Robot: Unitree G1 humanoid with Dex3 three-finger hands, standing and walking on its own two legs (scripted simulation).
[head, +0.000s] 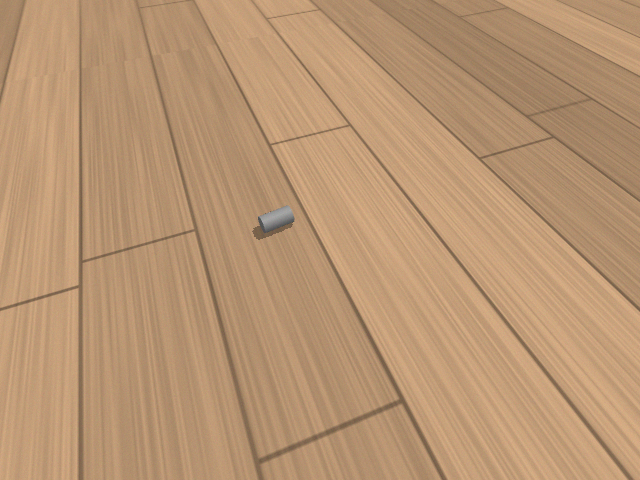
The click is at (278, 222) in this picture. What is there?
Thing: lying can
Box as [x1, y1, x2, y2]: [258, 205, 293, 232]
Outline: 287,205 258,216 260,226 264,232 293,221 292,212
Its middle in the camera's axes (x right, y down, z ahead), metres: -0.18 -0.10 +1.69
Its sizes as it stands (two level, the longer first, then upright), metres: 0.134 0.075 0.075
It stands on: the floor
